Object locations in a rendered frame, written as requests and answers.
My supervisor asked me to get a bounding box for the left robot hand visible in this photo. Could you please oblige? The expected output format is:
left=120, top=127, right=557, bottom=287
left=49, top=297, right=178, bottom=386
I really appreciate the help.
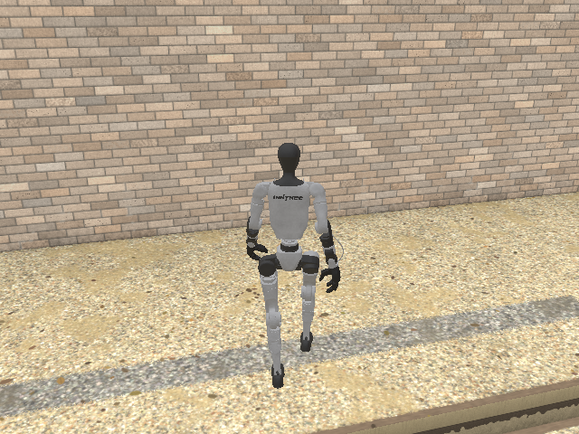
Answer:
left=246, top=243, right=268, bottom=260

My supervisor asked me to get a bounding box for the right robot foot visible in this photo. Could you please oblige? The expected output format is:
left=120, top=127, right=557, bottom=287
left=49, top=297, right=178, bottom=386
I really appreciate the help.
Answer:
left=300, top=332, right=313, bottom=352

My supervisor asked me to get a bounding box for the right robot hand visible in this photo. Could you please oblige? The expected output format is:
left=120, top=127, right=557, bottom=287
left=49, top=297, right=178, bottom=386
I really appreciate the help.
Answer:
left=319, top=266, right=341, bottom=293

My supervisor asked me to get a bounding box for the right robot forearm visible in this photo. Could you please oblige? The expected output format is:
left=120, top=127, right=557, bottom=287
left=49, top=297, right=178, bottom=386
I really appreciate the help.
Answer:
left=319, top=220, right=338, bottom=269

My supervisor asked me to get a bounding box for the left robot forearm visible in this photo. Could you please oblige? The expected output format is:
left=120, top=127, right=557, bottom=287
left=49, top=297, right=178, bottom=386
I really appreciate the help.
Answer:
left=246, top=216, right=259, bottom=248

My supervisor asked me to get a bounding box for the left robot upper arm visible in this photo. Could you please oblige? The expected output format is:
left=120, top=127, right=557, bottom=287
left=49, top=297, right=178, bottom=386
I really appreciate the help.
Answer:
left=249, top=182, right=271, bottom=230

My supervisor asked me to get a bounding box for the left robot shin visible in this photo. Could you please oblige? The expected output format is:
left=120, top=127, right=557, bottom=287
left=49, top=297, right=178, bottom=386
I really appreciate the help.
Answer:
left=266, top=313, right=281, bottom=375

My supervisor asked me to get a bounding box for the right robot upper arm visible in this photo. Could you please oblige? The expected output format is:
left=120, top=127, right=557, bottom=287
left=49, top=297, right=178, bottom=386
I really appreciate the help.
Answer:
left=308, top=182, right=328, bottom=234

